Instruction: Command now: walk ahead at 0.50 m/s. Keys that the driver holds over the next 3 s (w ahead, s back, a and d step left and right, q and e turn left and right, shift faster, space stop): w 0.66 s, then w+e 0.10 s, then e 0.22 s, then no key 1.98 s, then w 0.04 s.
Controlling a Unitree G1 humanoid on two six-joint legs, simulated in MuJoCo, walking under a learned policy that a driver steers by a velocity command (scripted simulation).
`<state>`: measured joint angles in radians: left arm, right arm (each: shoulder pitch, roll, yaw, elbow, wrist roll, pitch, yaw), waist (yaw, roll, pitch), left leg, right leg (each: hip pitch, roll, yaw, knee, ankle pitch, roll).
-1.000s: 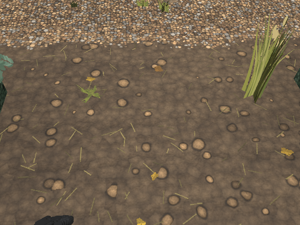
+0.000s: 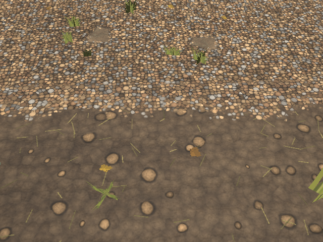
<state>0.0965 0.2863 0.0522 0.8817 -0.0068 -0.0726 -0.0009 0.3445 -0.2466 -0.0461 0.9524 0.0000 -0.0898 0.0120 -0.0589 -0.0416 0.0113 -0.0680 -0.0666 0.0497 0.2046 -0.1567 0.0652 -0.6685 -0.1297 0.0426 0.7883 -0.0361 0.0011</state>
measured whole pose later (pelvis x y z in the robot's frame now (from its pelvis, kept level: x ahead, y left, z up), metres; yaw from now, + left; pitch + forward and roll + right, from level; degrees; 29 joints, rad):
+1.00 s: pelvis +0.52 -0.01 -0.01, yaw -8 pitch +1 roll +1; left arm 0.21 0.30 0.08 0.89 -0.02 0.00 0.03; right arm 0.15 -0.25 -0.05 0.87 -0.03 -0.08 0.00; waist 0.00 -0.04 0.07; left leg -0.26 0.01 0.15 0.38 -0.14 0.05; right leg -0.58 -0.07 0.02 1.08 -0.37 0.03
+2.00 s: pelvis +0.61 -0.04 -0.01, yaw -12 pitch -2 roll +0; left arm 0.14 0.24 0.05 1.07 0.00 0.01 0.03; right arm 0.18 -0.22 -0.02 1.08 -0.01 -0.01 -0.03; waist 0.00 0.00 0.04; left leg -0.15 0.01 0.02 0.47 -0.29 0.00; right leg -0.24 -0.02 -0.01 0.47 -0.20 0.01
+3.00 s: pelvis +0.62 -0.03 -0.01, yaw -12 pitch -1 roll +0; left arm 0.20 0.20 0.03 1.15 0.00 0.01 0.05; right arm 0.32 -0.18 -0.01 1.09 0.00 -0.01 -0.04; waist 0.00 0.00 0.03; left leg -0.15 0.00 0.03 0.48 -0.31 0.00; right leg -0.25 -0.03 -0.01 0.49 -0.22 0.02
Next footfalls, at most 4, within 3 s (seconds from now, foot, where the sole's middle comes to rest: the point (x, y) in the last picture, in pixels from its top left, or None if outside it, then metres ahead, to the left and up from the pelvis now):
0.22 right None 0.30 -0.16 -0.79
0.78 left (138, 217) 0.61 0.08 -0.79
1.22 right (195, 204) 0.66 -0.18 -0.79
1.52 left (137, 207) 0.65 0.08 -0.79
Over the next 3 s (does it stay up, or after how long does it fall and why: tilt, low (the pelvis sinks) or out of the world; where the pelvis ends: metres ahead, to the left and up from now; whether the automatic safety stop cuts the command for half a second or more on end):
stays up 0.62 -0.03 -0.01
